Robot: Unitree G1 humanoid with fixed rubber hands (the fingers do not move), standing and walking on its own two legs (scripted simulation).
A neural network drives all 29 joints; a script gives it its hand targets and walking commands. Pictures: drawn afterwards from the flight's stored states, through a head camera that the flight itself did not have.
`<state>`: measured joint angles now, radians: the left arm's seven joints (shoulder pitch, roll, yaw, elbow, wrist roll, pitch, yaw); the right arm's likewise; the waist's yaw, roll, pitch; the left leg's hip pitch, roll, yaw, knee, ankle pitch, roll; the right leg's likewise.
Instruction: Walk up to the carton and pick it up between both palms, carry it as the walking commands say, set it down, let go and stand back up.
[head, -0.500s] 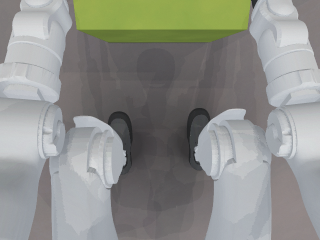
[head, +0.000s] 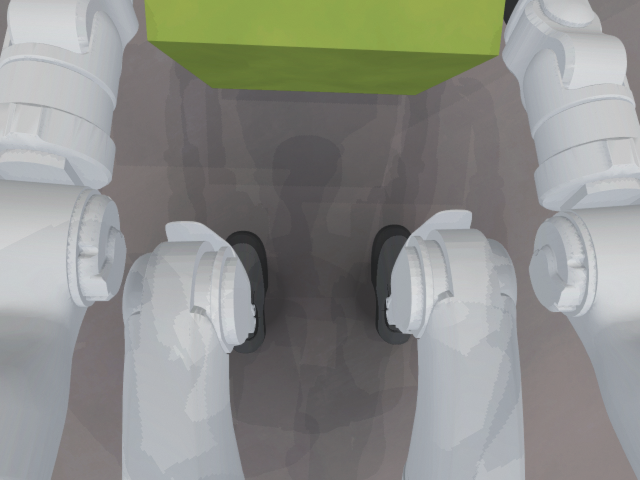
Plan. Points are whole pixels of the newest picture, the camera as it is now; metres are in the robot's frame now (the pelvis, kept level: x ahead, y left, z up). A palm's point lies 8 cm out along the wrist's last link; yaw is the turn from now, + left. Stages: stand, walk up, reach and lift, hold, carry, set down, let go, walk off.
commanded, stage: reach and lift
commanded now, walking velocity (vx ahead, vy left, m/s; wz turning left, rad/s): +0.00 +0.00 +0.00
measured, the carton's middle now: (321, 2) +0.56 -0.02 -0.20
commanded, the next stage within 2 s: none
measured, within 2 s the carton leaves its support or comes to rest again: neither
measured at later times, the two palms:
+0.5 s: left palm out of the picture +0.57 +0.16 -0.07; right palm out of the picture +0.53 -0.21 -0.08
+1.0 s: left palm out of the picture +0.55 +0.15 +0.00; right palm out of the picture +0.52 -0.21 +0.00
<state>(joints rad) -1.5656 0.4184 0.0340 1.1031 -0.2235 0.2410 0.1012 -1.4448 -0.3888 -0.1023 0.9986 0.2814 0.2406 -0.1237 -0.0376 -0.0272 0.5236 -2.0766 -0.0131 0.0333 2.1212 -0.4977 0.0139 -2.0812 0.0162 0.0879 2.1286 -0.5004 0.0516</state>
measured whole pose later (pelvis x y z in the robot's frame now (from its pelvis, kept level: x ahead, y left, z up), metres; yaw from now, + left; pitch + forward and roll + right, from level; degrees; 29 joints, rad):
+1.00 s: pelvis -0.01 +0.00 +0.08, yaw -1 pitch +21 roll +1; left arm -1.40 0.36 0.14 0.85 -0.10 0.37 0.09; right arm -1.31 -0.29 -0.29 0.73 0.13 0.41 -0.11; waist -0.04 -0.03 0.51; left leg -1.76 -0.02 0.03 1.87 -0.47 0.01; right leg -1.77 0.02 0.09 1.87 -0.47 0.05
